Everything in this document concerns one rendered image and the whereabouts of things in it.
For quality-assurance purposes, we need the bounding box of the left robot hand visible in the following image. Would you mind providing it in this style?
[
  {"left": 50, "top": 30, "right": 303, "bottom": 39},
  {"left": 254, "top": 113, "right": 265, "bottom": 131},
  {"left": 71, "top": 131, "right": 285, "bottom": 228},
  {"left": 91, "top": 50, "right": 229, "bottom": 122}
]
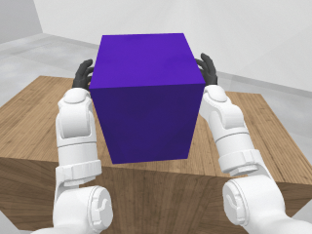
[{"left": 71, "top": 58, "right": 94, "bottom": 98}]

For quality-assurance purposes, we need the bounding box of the robot left forearm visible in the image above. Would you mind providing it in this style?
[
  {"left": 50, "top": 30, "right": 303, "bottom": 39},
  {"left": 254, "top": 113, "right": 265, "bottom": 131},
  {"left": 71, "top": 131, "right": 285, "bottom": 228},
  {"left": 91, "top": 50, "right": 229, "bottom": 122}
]
[{"left": 53, "top": 88, "right": 102, "bottom": 226}]

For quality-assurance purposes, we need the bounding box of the robot right forearm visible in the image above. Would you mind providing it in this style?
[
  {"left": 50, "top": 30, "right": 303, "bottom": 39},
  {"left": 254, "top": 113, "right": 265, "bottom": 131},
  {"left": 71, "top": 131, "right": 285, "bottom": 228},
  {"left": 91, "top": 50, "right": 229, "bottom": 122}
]
[{"left": 199, "top": 85, "right": 286, "bottom": 211}]

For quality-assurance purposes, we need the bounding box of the right robot upper arm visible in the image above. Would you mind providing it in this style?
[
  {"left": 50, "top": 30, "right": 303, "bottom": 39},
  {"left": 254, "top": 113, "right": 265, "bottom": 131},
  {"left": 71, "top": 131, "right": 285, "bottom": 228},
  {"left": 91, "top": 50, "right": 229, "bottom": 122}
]
[{"left": 222, "top": 175, "right": 312, "bottom": 234}]

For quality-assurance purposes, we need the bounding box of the right robot hand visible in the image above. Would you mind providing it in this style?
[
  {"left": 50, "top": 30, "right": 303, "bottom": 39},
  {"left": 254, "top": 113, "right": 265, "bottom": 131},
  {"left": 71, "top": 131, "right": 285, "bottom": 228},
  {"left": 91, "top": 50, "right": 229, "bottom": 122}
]
[{"left": 195, "top": 53, "right": 218, "bottom": 87}]

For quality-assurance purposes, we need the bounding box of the carton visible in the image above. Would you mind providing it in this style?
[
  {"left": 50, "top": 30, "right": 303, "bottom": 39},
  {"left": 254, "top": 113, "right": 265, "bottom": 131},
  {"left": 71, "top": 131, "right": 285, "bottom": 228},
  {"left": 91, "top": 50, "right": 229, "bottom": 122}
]
[{"left": 89, "top": 33, "right": 206, "bottom": 165}]

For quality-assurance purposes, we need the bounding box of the pedestal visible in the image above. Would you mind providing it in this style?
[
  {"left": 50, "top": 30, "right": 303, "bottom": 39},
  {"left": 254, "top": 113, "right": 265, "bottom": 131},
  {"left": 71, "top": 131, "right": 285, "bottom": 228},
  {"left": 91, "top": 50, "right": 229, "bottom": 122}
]
[{"left": 0, "top": 75, "right": 312, "bottom": 234}]

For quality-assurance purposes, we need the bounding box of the left robot upper arm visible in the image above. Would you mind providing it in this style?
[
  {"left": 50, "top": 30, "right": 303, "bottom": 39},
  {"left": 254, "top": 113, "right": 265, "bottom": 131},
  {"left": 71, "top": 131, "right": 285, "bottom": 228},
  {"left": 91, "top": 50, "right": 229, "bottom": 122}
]
[{"left": 30, "top": 185, "right": 113, "bottom": 234}]

